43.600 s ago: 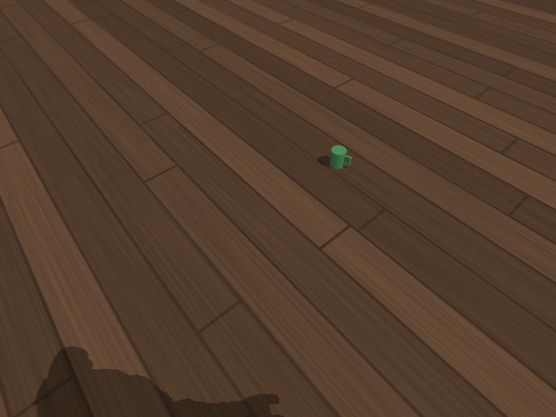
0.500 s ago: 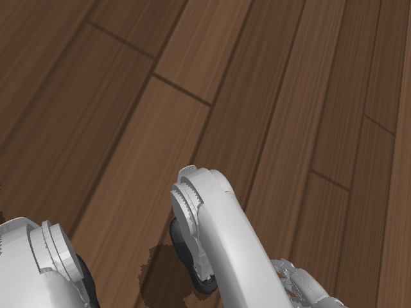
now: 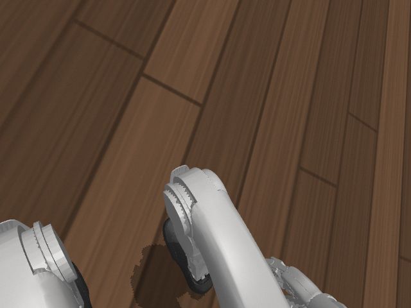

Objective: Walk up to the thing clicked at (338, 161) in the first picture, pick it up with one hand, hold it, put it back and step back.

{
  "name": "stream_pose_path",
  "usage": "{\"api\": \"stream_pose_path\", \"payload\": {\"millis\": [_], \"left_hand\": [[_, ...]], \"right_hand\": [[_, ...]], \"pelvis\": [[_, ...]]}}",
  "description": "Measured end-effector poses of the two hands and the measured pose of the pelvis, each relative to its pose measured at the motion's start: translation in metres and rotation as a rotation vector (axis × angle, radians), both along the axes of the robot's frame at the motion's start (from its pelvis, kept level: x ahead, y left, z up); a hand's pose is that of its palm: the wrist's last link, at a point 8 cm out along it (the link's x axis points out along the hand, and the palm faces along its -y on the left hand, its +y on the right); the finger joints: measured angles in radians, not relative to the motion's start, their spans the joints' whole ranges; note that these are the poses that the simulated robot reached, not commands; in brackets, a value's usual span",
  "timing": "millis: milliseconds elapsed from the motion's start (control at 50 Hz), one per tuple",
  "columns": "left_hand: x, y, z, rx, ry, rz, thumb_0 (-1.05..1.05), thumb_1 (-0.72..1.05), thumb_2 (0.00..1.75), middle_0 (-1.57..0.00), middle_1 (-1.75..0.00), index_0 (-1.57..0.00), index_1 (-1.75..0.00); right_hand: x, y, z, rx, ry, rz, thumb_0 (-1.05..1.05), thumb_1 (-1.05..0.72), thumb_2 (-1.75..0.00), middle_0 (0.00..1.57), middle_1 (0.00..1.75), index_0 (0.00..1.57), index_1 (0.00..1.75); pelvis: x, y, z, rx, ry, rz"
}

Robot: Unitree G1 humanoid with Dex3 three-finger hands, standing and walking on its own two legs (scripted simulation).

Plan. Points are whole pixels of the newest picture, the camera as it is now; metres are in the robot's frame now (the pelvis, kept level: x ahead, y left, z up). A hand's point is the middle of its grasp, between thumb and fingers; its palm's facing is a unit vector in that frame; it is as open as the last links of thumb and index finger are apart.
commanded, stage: rest palm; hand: left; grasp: from above
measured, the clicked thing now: out of the picture +0.51 +0.32 -0.26
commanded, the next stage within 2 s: close in 0.60 s
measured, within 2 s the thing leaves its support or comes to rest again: neither
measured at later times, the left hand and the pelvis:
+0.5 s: hand out of the picture +0.48 +0.30 -0.22, palm faces -0.40 -0.15 -0.91, open 13.8 cm; pelvis +0.00 +0.00 +0.00, yaw -1 degrees
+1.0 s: hand out of the picture +0.48 +0.31 -0.22, palm faces -0.39 -0.16 -0.91, open 13.5 cm; pelvis +0.00 +0.00 +0.00, yaw -1 degrees
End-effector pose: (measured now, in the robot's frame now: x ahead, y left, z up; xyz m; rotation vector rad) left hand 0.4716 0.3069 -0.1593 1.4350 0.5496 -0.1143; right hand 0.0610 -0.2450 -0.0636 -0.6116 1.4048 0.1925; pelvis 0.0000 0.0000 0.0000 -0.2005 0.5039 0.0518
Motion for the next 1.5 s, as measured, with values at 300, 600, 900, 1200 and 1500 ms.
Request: {"api": "stream_pose_path", "payload": {"millis": [300, 600, 900, 1200, 1500], "left_hand": [[0.006, 0.0, -0.005, 0.014, -0.012, 0.019, 0.0, -0.45, 1.03, -0.09, -1.09, -0.05, -1.12], [0.01, 0.0, -0.007, 0.011, 0.008, 0.025, 0.0, -0.48, 1.04, -0.08, -1.07, -0.04, -1.11], [0.008, 0.001, -0.007, 0.005, -0.002, 0.02, 0.0, -0.44, 1.01, -0.09, -1.08, -0.05, -1.1], [0.011, 0.003, -0.006, 0.013, -0.009, 0.024, 0.0, -0.34, 0.95, -0.16, -1.06, -0.11, -1.06], [0.015, 0.003, -0.004, 0.014, -0.01, 0.024, 0.0, -0.2, 0.88, -0.26, -1.0, -0.21, -0.98]], "right_hand": [[-0.007, 0.001, 0.005, -0.008, 0.028, 0.005, 0.0, -0.91, -0.91, 0.2, 0.3, 0.2, 0.3], [-0.012, 0.004, 0.001, 0.018, 0.049, -0.003, 0.0, -0.91, -0.91, 0.2, 0.3, 0.2, 0.3], [-0.009, 0.001, 0.005, 0.0, 0.047, 0.012, 0.0, -0.91, -0.91, 0.2, 0.3, 0.2, 0.3], [-0.007, 0.001, 0.005, -0.009, 0.046, 0.015, 0.0, -0.91, -0.9, 0.2, 0.3, 0.2, 0.3], [-0.008, 0.004, 0.006, -0.005, 0.051, 0.016, 0.0, -0.91, -0.9, 0.2, 0.3, 0.2, 0.3]], "pelvis": [[0.0, 0.002, 0.001, -0.009, -0.001, -0.004], [0.001, 0.001, 0.001, -0.007, 0.002, -0.007], [0.001, 0.002, 0.002, -0.011, -0.002, -0.009], [0.001, 0.003, 0.002, -0.013, 0.001, -0.009], [0.001, 0.003, 0.003, -0.017, 0.003, -0.008]]}}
